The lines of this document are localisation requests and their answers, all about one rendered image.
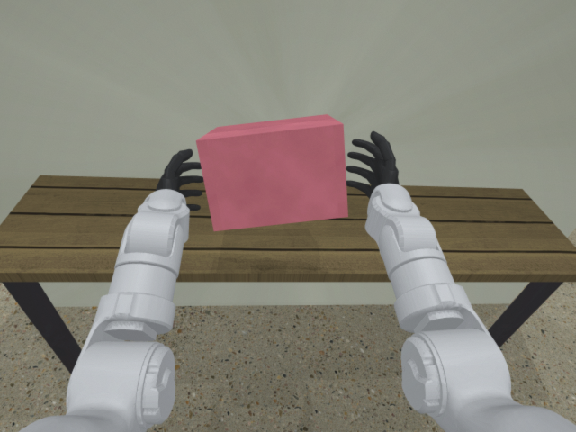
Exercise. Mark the right robot upper arm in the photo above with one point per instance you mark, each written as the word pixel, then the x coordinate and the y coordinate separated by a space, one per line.
pixel 459 378

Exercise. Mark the table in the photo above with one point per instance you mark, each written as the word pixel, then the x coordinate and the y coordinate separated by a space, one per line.
pixel 70 229

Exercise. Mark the robot right forearm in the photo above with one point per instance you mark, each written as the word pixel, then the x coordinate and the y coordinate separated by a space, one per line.
pixel 427 297

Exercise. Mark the carton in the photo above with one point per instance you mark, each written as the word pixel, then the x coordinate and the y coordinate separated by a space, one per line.
pixel 274 172

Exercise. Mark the robot left hand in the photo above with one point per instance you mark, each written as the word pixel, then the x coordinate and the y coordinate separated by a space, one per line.
pixel 172 180

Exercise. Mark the robot left forearm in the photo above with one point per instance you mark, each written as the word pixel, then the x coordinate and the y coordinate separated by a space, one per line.
pixel 139 305

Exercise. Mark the left robot upper arm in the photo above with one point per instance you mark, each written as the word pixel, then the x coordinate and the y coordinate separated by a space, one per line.
pixel 118 386

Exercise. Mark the robot right hand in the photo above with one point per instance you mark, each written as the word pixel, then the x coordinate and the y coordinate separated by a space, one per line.
pixel 383 164

